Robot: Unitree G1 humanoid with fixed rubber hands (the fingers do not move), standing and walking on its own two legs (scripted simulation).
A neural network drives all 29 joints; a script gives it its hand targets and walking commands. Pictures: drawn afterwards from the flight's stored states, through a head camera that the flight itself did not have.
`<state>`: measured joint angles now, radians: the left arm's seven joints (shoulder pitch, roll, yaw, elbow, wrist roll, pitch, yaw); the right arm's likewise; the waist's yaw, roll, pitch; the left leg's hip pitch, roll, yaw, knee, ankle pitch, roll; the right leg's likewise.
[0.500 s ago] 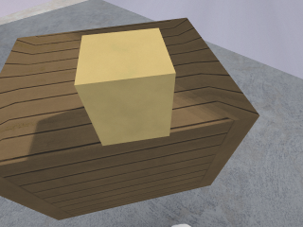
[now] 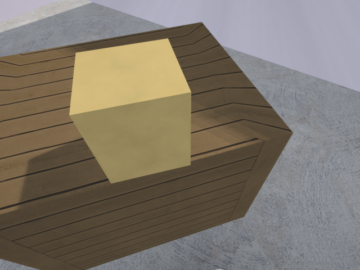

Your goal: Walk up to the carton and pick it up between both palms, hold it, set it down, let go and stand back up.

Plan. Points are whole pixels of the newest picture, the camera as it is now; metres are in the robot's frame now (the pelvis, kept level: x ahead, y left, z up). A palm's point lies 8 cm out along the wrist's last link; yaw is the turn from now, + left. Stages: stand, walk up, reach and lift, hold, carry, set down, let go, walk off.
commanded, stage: walk up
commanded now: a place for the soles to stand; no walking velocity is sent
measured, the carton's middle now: (138, 114) +0.45 +0.10 +0.09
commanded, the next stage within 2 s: reach and lift in 0.34 s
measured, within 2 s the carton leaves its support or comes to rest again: neither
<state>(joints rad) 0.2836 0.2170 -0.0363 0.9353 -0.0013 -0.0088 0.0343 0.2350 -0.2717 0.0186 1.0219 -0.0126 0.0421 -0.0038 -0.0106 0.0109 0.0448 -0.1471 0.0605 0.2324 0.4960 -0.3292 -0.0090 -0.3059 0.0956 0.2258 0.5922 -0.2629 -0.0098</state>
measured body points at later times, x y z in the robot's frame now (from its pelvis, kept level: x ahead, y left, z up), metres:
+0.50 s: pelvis -0.03 -0.01 -0.03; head +0.05 -0.01 +0.41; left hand +0.11 +0.27 -0.15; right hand +0.12 -0.27 -0.17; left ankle -0.04 +0.12 -0.73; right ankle +0.03 -0.11 -0.73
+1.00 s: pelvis -0.03 +0.00 +0.00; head -0.02 -0.01 +0.45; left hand +0.11 +0.28 -0.07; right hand +0.16 -0.20 -0.09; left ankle -0.04 +0.12 -0.73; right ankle +0.03 -0.11 -0.73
